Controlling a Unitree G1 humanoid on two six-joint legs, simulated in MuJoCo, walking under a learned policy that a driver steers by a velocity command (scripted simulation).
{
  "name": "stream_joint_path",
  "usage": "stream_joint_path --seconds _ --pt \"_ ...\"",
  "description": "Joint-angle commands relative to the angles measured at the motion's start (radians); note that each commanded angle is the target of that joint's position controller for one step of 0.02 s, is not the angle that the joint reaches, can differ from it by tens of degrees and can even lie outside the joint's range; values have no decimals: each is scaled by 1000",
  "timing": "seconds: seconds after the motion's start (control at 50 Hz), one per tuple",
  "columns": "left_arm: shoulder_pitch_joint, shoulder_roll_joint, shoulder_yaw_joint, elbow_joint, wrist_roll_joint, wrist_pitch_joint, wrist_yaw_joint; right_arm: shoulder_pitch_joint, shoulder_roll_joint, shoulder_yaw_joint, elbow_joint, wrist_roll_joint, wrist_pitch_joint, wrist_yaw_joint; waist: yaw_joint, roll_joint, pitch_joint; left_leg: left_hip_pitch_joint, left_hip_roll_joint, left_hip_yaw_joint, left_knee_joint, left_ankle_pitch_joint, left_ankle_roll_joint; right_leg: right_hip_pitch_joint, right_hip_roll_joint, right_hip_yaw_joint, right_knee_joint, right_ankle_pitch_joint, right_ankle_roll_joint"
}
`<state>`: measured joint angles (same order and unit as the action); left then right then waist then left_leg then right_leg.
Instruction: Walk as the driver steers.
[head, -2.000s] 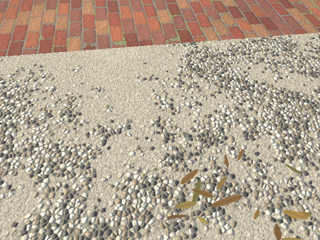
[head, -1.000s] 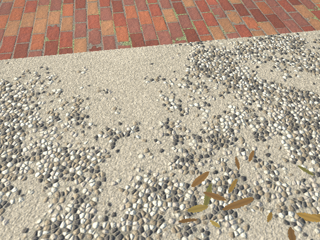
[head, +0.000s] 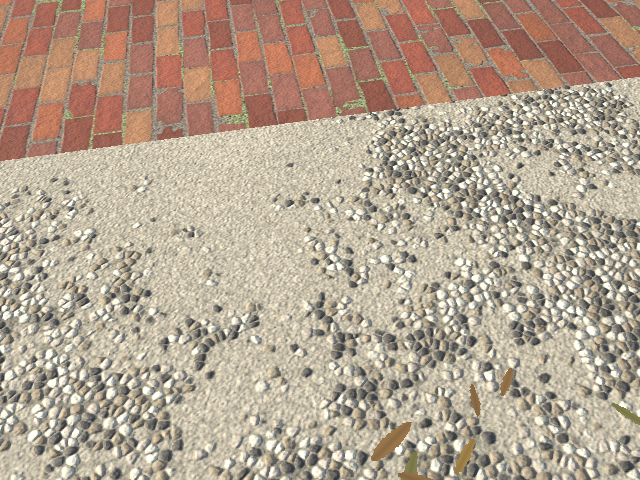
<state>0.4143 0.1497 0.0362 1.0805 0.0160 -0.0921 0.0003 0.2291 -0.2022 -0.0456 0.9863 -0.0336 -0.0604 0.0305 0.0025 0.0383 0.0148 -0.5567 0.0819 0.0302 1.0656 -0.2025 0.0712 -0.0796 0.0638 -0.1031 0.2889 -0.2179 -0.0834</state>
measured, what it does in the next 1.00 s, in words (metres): walks ahead, turning left: left foot, then right foot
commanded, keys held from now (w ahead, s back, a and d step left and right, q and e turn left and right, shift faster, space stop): w+q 0.48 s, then w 0.52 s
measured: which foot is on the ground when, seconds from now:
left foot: up 0.00-0.26, down 0.28-0.84, up 0.86-1.00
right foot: down 0.00-0.30, up 0.32-0.82, down 0.84-1.00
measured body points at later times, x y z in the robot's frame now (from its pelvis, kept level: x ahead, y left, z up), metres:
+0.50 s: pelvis +0.29 +0.06 -0.01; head +0.32 +0.07 +0.44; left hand +0.35 +0.32 -0.14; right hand +0.36 -0.20 -0.15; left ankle +0.29 +0.09 -0.75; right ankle +0.33 -0.10 -0.66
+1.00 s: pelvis +0.59 +0.07 -0.01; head +0.62 +0.07 +0.44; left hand +0.59 +0.34 -0.13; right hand +0.70 -0.17 -0.15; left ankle +0.46 +0.15 -0.65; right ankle +0.65 +0.02 -0.75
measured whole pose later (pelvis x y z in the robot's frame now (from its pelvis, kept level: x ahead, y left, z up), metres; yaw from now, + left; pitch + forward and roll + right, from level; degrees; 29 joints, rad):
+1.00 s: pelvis +0.59 +0.07 -0.01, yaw +19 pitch +0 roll +0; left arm 0.23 0.23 0.05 0.89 0.02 -0.08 -0.01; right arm 0.32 -0.24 -0.05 0.94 -0.03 -0.07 0.01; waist -0.02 0.03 0.05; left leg -0.36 -0.02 -0.03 1.14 -0.32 0.09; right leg -0.26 0.06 -0.08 0.42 -0.16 -0.09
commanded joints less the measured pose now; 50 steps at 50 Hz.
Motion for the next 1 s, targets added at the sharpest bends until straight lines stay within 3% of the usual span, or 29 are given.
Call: stream_joint_path --seconds 0.02,0.1,0.18,0.22,0.24,0.26,0.28,0.3,0.32,0.34,0.36,0.38,0.4,0.44,0.5,0.62,0.72,0.76,0.78,0.82,0.84,0.86,0.88,0.9,0.92,0.94,0.96,1.0 --pt "75 112 12 -21 2 -19 7 -12 -20 -4 -41 3 15 8 -14 -87 112 -161 21 6 -66 83 -17 6 -271 181 -193 216 -106" --pt "105 98 3 -17 4 -29 13 -182 4 8 -103 14 11 13 15 -103 133 -115 -22 41 -300 189 -6 21 -251 55 -194 379 -81" --pt "128 115 5 -6 5 -33 26 -248 -7 7 -138 11 5 14 20 -103 132 -37 -63 94 -449 188 46 123 -282 -17 -144 579 -60" --pt "110 143 12 -8 7 -32 35 -192 -29 -5 -129 8 1 7 -14 -123 79 49 -117 131 -465 116 86 193 -293 -55 -10 897 -45" --pt "97 160 17 -12 11 -25 40 -114 -47 -16 -109 6 -2 2 -50 -136 29 122 -151 146 -464 65 109 216 -297 -72 118 1026 -40" --pt "86 177 23 -18 14 -16 42 1 -68 -29 -74 5 -6 -2 -93 -145 -38 235 -180 150 -491 39 132 211 -299 -81 287 1053 -37" --pt "74 188 26 -30 8 -9 39 127 -99 -47 -36 -6 -10 -5 -151 -132 -101 417 -178 115 -563 53 162 118 -282 -97 503 928 -24" --pt "64 165 21 -70 2 -11 30 245 -186 -77 -25 -19 -8 -14 -194 -41 -199 633 31 -161 -581 -43 229 -95 -240 -107 834 554 -4" --pt "108 97 16 -124 -27 -17 8 216 -254 -94 -38 -7 7 -11 -108 205 -286 870 289 -772 -742 -21 412 -497 14 -15 1209 -296 45" --pt "-13 153 24 -157 -10 -26 5 165 -236 -89 -42 15 16 -10 -104 27 -225 833 246 -723 -792 -57 371 -627 -58 151 1222 -212 22" --pt "-93 159 24 -191 -13 -39 0 106 -192 -77 -51 20 15 -15 -86 -17 -114 711 229 -590 -807 0 328 -652 -105 151 1154 -120 17" --pt "-100 152 24 -189 -9 -44 3 72 -143 -65 -50 17 10 -16 -43 -104 -40 579 190 -499 -830 126 286 -602 -140 147 1058 -77 21" --pt "-112 142 26 -197 8 -30 5 51 -117 -56 -53 21 3 -22 -11 -116 -11 485 141 -426 -837 215 258 -545 -162 154 992 -75 35" --pt "-83 118 23 -202 30 11 0 56 -106 -47 -53 30 -14 -28 28 -79 -12 401 89 -342 -850 317 239 -469 -171 147 907 -88 66" --pt "-157 116 22 -242 35 41 -10 110 -152 -54 -48 36 -26 -31 24 -41 14 371 48 -283 -878 352 224 -513 -177 111 782 -22 104" --pt "-384 122 16 -322 22 47 -27 246 -129 -39 -27 35 -26 -28 -65 21 36 504 17 -226 -883 474 109 -596 -160 68 501 235 100" --pt "-528 126 4 -380 12 36 -33 301 -139 -31 -19 18 -27 -43 -110 32 64 648 55 -234 -855 538 117 -610 -116 43 340 230 64" --pt "-517 140 6 -391 9 27 -33 285 -157 -32 -19 12 -30 -50 -85 40 67 682 84 -237 -824 619 118 -556 -99 48 282 180 35" --pt "-462 151 11 -379 7 23 -29 256 -167 -33 -24 11 -32 -53 -50 45 53 676 87 -222 -785 722 104 -473 -80 46 249 142 16" --pt "-255 193 32 -314 3 14 -10 226 -187 -36 -25 6 -36 -50 40 44 -50 670 64 -194 -570 937 79 -226 -17 28 198 83 -23" --pt "-98 216 43 -270 15 5 2 213 -181 -33 -30 12 -37 -46 114 14 -136 569 28 -164 -378 820 67 -6 -65 67 159 127 -52" --pt "47 299 63 -254 44 1 15 246 -116 -17 -65 35 -41 -40 138 -115 -276 337 -54 -117 -69 454 43 265 -309 359 162 36 -118" --pt "50 347 79 -234 45 11 -1 372 -77 -15 -46 61 -33 -38 72 -307 -345 65 -218 -80 215 -322 15 407 -501 781 54 72 -245" --pt "-35 260 63 -243 10 21 -13 295 -152 -28 -46 24 -26 -42 45 -131 -214 -13 -143 -149 262 -252 33 282 -443 756 4 -62 -209" --pt "-129 200 47 -256 0 19 -16 205 -140 -26 -69 18 -28 -35 26 -70 -76 -24 -102 -138 216 -162 29 125 -407 597 -30 -54 -184" --pt "-164 169 37 -255 6 13 -18 163 -118 -21 -80 16 -27 -29 9 -46 -22 -7 -69 -126 164 -115 28 37 -358 499 -63 19 -156" --pt "-158 153 31 -240 6 8 -15 150 -111 -21 -85 4 -18 -22 -7 -67 5 13 -47 -114 126 -99 21 -17 -321 425 -82 98 -137" --pt "-119 143 24 -207 0 -6 -13 171 -84 -16 -80 -5 1 -9 -32 -106 -2 61 -30 -89 75 -79 2 -64 -282 340 -112 201 -121"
